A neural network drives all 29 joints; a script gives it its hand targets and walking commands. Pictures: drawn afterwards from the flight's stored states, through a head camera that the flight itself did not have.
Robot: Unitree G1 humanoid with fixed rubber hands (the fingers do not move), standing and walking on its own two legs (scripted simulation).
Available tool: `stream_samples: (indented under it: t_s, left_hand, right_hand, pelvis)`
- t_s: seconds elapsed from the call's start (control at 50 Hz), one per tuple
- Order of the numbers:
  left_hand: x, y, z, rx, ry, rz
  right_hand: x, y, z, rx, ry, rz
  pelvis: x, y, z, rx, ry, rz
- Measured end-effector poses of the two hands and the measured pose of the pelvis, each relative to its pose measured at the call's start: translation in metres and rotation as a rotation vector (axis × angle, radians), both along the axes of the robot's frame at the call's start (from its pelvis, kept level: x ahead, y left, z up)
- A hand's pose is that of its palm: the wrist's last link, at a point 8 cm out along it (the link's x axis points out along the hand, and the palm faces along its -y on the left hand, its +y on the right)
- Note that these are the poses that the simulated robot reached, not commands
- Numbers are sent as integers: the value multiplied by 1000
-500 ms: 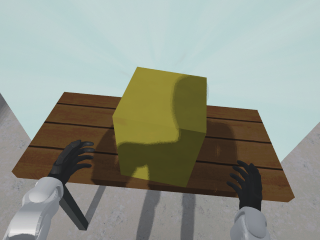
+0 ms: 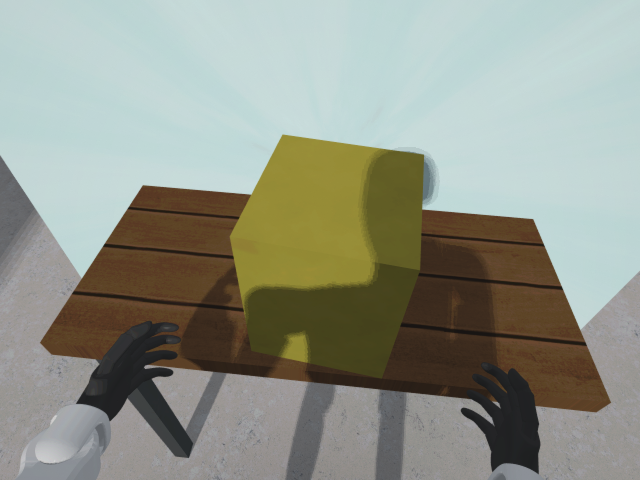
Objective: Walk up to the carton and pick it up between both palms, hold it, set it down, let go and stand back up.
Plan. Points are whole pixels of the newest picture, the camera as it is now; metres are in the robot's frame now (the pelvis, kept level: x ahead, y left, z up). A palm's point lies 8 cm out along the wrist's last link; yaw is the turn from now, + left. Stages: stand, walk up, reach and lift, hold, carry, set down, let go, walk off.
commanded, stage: set down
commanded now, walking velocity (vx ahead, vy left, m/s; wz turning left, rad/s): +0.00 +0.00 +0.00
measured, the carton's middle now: (332, 258) +0.42 +0.01 +0.05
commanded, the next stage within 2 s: let go in 1.78 s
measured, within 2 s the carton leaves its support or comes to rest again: neither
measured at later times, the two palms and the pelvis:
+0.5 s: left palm (110, 403) +0.21 +0.25 +0.03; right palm (504, 452) +0.19 -0.19 +0.01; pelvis +0.02 +0.00 +0.00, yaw +0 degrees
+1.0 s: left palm (127, 429) +0.19 +0.24 +0.00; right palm out of the picture +0.17 -0.19 -0.02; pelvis +0.02 +0.00 +0.00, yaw +0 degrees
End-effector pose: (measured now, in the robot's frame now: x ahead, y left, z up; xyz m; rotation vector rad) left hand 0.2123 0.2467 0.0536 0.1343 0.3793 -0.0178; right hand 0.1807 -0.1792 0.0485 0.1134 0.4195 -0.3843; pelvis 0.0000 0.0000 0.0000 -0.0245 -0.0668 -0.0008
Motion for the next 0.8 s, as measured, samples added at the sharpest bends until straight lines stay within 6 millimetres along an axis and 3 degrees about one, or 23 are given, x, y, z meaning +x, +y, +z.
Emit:
stream_samples:
  t_s: [0.18,0.32,0.56,0.8]
  left_hand:
    - [7,1,-7,4,36,4]
    - [2,2,-17,7,70,9]
    - [-6,3,-21,11,71,15]
    - [-16,-2,-41,-1,153,41]
  right_hand:
    - [11,-4,-10,-19,31,45]
    - [16,-7,-20,-28,37,56]
    - [8,-9,-39,-24,64,81]
    - [-2,-10,-58,-12,130,132]
  pelvis:
    - [11,0,0,0,16,0]
    - [19,0,1,0,27,-1]
    - [20,0,1,0,24,-1]
    - [19,0,1,0,17,0]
